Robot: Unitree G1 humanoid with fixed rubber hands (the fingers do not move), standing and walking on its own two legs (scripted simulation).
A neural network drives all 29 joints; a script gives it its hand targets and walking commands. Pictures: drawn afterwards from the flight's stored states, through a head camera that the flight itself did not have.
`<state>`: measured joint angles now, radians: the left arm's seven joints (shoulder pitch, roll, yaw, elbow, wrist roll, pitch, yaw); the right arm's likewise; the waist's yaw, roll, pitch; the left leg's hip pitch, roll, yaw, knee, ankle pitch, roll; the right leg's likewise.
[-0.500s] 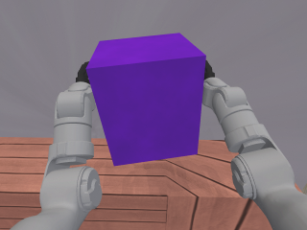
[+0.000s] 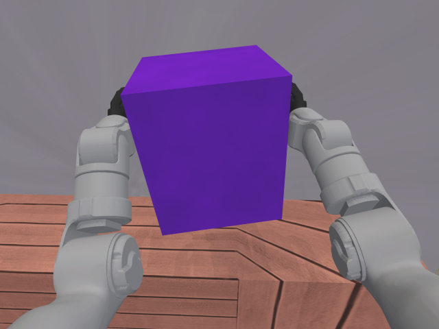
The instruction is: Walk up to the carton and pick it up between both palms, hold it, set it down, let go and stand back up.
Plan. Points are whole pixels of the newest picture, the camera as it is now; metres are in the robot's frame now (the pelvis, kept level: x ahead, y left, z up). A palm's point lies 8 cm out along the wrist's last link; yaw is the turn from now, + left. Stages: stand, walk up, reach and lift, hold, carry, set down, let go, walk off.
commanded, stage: hold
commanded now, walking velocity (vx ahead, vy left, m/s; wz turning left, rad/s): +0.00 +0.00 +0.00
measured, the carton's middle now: (210, 136) +0.38 +0.00 +0.26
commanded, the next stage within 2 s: none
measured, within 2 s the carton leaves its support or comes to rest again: neither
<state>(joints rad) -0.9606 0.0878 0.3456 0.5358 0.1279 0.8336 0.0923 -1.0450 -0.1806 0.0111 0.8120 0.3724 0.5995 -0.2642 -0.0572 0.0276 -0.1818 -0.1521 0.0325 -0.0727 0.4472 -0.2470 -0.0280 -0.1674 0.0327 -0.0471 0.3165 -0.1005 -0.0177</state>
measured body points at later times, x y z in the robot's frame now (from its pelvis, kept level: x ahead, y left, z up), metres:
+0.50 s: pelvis +0.01 +0.00 +0.00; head -0.09 +0.01 +0.44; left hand +0.39 +0.16 +0.28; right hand +0.39 -0.15 +0.28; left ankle +0.00 +0.13 -0.74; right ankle +0.05 -0.11 -0.74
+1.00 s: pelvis +0.01 +0.00 +0.00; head -0.09 +0.01 +0.44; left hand +0.39 +0.16 +0.28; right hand +0.39 -0.15 +0.28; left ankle +0.00 +0.13 -0.74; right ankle +0.05 -0.11 -0.74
